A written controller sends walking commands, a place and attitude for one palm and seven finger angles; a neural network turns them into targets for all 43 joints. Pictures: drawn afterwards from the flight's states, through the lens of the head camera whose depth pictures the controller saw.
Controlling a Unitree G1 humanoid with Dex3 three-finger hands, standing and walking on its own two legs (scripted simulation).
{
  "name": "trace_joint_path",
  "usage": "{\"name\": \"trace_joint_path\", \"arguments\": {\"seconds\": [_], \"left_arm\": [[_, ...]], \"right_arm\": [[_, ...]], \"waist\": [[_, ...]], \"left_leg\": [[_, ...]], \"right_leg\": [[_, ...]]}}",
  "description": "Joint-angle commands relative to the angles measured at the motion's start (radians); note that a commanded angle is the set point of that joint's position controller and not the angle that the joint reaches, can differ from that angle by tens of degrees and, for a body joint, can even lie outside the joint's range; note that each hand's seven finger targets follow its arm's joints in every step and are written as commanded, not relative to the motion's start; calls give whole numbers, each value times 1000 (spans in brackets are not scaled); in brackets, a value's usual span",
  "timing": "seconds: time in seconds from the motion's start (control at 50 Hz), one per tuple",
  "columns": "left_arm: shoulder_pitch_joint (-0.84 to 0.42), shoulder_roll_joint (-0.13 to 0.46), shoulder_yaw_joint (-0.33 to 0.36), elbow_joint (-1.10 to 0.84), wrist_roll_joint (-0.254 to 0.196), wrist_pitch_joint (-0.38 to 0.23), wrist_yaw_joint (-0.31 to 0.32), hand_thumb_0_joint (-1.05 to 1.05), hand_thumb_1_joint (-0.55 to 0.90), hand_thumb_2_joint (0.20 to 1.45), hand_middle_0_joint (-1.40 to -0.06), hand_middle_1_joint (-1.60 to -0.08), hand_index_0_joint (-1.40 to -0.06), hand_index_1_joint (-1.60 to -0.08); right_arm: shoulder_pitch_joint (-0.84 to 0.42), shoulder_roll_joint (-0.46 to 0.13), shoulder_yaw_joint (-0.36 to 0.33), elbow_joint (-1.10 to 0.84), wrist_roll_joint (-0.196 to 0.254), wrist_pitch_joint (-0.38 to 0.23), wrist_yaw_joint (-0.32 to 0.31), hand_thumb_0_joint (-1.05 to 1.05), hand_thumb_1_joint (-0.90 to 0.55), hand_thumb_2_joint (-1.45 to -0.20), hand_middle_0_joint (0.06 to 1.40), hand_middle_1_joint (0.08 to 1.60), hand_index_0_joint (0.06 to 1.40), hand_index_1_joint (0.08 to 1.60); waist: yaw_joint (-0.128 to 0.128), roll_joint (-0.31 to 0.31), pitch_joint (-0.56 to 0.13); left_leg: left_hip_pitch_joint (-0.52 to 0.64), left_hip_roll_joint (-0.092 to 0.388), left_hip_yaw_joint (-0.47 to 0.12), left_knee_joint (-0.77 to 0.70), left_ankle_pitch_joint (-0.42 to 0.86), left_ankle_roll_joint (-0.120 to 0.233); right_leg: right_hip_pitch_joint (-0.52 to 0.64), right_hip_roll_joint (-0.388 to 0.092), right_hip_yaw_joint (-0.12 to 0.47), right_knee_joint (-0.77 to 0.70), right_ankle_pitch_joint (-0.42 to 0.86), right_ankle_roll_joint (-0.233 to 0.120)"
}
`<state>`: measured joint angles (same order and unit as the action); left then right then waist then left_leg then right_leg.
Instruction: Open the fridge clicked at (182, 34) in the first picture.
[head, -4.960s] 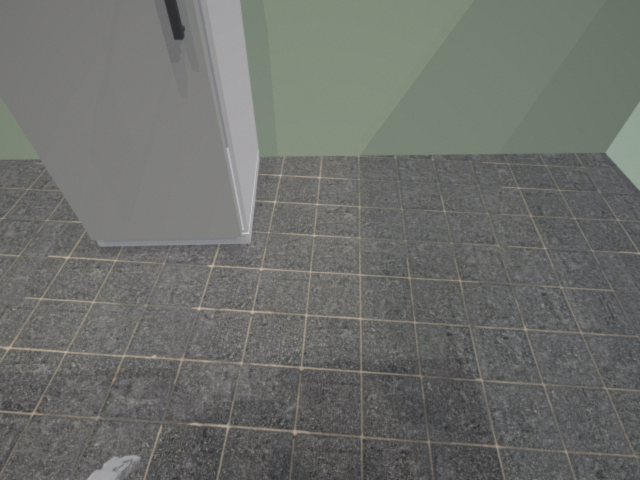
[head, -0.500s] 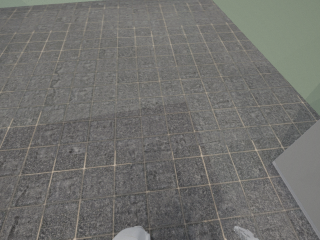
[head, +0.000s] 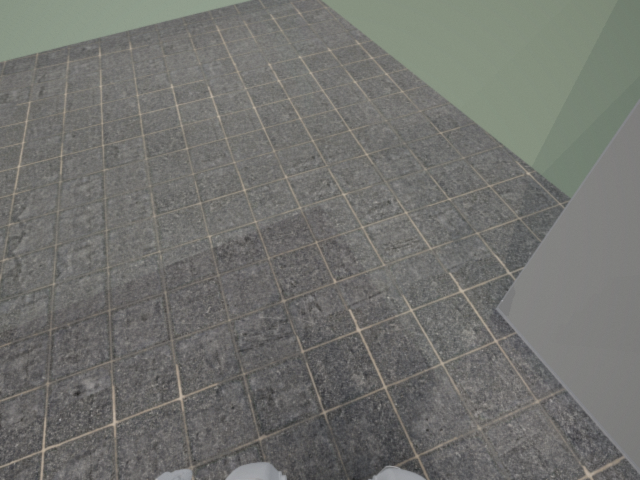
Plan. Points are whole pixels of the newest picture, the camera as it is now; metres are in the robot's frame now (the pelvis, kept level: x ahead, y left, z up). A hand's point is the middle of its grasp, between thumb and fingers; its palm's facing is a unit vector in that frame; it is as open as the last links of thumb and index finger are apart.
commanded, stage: turn to face it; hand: right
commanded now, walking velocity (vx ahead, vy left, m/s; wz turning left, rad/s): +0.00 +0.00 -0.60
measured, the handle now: out of the picture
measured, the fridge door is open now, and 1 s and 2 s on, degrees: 0 0 0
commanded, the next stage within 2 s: take the last steps up to it in 1.56 s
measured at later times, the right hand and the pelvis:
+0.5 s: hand out of the picture +0.07 -0.16 -0.13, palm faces +0.27 +0.92 -0.27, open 7.4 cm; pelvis -0.01 +0.06 +0.01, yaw -17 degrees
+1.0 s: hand out of the picture -0.17 -0.17 -0.17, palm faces +0.60 +0.76 -0.25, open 7.4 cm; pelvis -0.06 +0.03 +0.01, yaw -35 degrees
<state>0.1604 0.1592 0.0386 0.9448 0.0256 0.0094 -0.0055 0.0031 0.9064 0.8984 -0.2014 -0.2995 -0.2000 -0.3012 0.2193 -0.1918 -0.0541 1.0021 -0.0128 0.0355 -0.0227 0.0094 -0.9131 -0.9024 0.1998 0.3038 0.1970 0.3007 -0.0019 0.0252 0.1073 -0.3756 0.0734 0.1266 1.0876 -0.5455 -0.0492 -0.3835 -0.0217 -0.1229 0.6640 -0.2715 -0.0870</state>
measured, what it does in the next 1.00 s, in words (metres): steps on the spot, turning right: left foot, then right foot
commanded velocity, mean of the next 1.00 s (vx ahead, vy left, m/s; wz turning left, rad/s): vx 0.00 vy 0.00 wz -0.60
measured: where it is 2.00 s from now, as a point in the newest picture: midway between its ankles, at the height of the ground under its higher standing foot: outside the picture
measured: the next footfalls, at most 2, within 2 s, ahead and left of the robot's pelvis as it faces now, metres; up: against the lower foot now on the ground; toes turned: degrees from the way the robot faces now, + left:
left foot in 0.46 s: +0.05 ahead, +0.17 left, +0.00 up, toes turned -14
right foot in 0.88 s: -0.07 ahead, -0.07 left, +0.00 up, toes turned -38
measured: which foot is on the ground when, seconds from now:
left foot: up 0.00-0.44, down 0.46-0.88, up 0.90-1.00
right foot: down 0.00-0.46, up 0.48-0.86, down 0.88-1.00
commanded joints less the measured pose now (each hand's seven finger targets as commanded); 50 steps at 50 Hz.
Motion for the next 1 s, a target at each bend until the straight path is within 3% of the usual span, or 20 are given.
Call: {"name": "trace_joint_path", "arguments": {"seconds": [0.0,0.06,0.26,0.34,0.38,0.4,0.42,0.44,0.46,0.48,0.54,0.66,0.76,0.8,0.82,0.84,0.86,0.88,0.94,0.98], "left_arm": [[71,207,51,-52,-3,-11,23,0,900,900,-200,-300,-200,-300],[62,211,57,-65,-5,-15,20,0,900,900,-200,-300,-200,-300],[117,252,88,-59,1,5,11,0,900,900,-200,-300,-200,-300],[82,265,97,-79,2,18,6,0,900,900,-200,-300,-200,-300],[45,260,100,-97,0,25,3,0,900,900,-200,-300,-200,-300],[21,244,100,-111,-4,30,-1,0,900,900,-200,-300,-200,-300],[25,182,95,-121,-14,35,-6,0,900,900,-200,-300,-200,-300],[26,141,88,-145,-8,31,-2,0,900,900,-200,-300,-200,-300],[13,203,96,-140,6,33,-5,0,900,900,-200,-300,-200,-300],[48,194,97,-119,7,46,-15,0,900,900,-200,-300,-200,-300],[104,175,89,-77,3,54,-26,0,900,900,-200,-300,-200,-300],[-31,156,67,-111,-5,55,-28,0,900,900,-200,-300,-200,-300],[-70,145,49,-125,-14,38,-28,0,900,900,-200,-300,-200,-300],[-19,160,50,-115,-14,31,-24,0,900,900,-200,-300,-200,-300],[19,182,56,-105,-13,25,-25,0,900,900,-200,-300,-200,-300],[86,243,72,-91,-10,14,-24,0,900,900,-200,-300,-200,-300],[147,365,102,-86,-6,4,-16,0,900,900,-200,-300,-200,-300],[218,399,108,-52,-14,10,-8,0,900,900,-200,-300,-200,-300],[81,309,82,-81,-5,7,14,0,900,900,-200,-300,-200,-300],[5,281,65,-104,-4,2,14,0,900,900,-200,-300,-200,-300]], "right_arm": [[-19,-90,-40,-108,-4,-23,2,0,-900,-900,200,300,200,300],[5,-88,-45,-103,-6,-13,4,0,-900,-900,200,300,200,300],[-113,-100,-40,-175,0,-10,-1,0,-900,-900,200,300,200,300],[-62,-106,-36,-181,8,-12,-5,0,-900,-900,200,300,200,300],[14,-122,-42,-163,13,-13,-8,0,-900,-900,200,300,200,300],[67,-146,-50,-155,10,-16,-10,0,-900,-900,200,300,200,300],[96,-225,-64,-159,-7,-24,-18,0,-900,-900,200,300,200,300],[43,-295,-67,-187,-18,-25,-21,0,-900,-900,200,300,200,300],[-44,-266,-51,-215,-7,-20,-26,0,-900,-900,200,300,200,300],[-131,-217,-43,-233,-7,-30,-25,0,-900,-900,200,300,200,300],[-158,-153,-22,-232,-4,-45,-17,0,-900,-900,200,300,200,300],[28,-202,-32,-172,-12,-42,-14,0,-900,-900,200,300,200,300],[63,-253,-50,-153,-20,-32,-8,0,-900,-900,200,300,200,300],[51,-263,-53,-148,-15,-27,-4,0,-900,-900,200,300,200,300],[40,-253,-53,-145,-9,-24,-2,0,-900,-900,200,300,200,300],[44,-230,-51,-159,0,-18,0,0,-900,-900,200,300,200,300],[19,-157,-36,-206,7,-17,10,0,-900,-900,200,300,200,300],[-62,-147,-23,-230,-2,-7,4,0,-900,-900,200,300,200,300],[-93,-160,-38,-195,-1,-1,5,0,-900,-900,200,300,200,300],[-47,-159,-40,-168,-3,-2,13,0,-900,-900,200,300,200,300]], "waist": [[20,-113,-184],[14,-106,-212],[54,-182,-183],[33,-222,-200],[-2,-212,-204],[-32,-166,-203],[-48,47,-199],[-47,302,-143],[-14,169,-99],[39,141,-64],[69,164,-26],[-22,157,-69],[-50,222,-112],[-22,218,-145],[1,168,-169],[41,22,-224],[82,-324,-240],[113,-295,-250],[68,-223,-154],[25,-190,-134]], "left_leg": [[-163,37,-120,104,120,-25],[-144,30,-119,58,181,-37],[-108,-17,-130,-197,103,-48],[37,-60,-125,-369,107,-26],[195,-76,-105,-542,194,-8],[322,-50,-108,-685,262,8],[441,150,-304,-850,134,75],[358,414,-566,-926,59,177],[152,428,-476,-921,99,192],[69,342,-364,-916,139,164],[109,222,-161,-813,425,124],[277,268,-97,-740,618,159],[301,303,-59,-656,744,161],[295,294,-11,-585,754,123],[259,279,21,-508,713,88],[119,241,57,-343,584,34],[-202,91,80,-115,9,-54],[-242,66,-31,14,-135,-49],[-229,77,-116,95,47,-40],[-184,58,-112,70,130,-46]], "right_leg": [[222,-264,355,-331,383,-72],[214,-225,335,-356,301,-64],[222,-203,497,-343,247,-94],[150,-167,545,-329,236,-76],[50,-120,537,-325,147,-30],[-52,-75,502,-289,45,16],[-237,26,383,-78,-125,87],[-368,131,182,215,-266,150],[-281,59,225,384,-249,128],[-240,41,223,476,-163,128],[-232,4,152,572,-62,159],[-199,-18,83,364,-135,182],[-55,-7,16,100,-185,158],[38,7,-9,-37,-101,146],[130,3,6,-159,-4,136],[322,-64,98,-263,181,107],[487,-348,473,-286,580,-20],[453,-418,496,-269,776,-112],[282,-289,395,-297,500,-83],[240,-219,338,-307,455,-53]]}}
